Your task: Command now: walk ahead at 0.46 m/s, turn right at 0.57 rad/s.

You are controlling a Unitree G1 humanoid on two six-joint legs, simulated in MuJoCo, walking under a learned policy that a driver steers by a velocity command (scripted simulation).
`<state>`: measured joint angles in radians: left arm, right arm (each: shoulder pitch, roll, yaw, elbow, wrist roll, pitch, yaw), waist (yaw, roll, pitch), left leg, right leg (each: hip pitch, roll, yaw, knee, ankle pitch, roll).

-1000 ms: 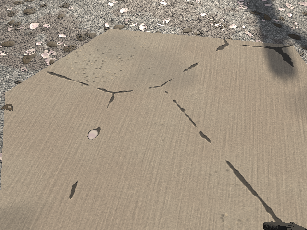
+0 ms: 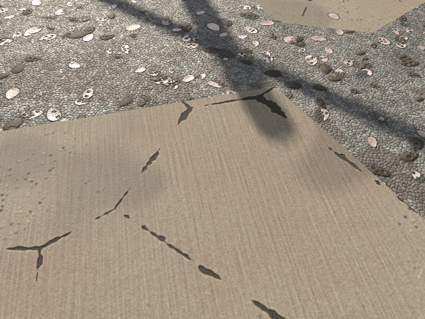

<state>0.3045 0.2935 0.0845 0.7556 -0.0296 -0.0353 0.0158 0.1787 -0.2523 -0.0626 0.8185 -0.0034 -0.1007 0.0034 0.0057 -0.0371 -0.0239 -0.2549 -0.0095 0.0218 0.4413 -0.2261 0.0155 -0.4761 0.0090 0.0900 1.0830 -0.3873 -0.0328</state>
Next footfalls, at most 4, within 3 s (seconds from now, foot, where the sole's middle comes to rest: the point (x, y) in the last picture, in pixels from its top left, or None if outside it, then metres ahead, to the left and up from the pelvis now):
0.36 right None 0.32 -0.18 -0.78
0.90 left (232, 270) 0.68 -0.06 -0.78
1.40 right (316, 222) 0.88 -0.37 -0.78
1.84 left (245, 210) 0.92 -0.11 -0.78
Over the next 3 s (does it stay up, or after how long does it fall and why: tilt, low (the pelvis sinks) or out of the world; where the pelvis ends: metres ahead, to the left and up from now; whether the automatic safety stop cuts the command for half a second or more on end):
stays up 0.92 -0.23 0.00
